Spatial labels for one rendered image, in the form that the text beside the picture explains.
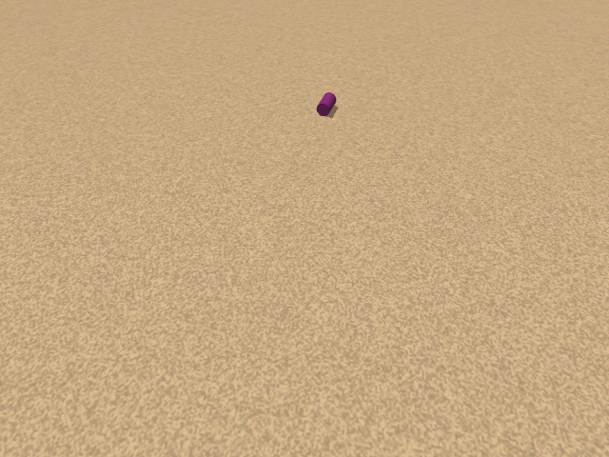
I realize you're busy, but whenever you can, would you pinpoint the bottle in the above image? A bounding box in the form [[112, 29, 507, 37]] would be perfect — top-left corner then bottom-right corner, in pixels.
[[317, 92, 336, 116]]

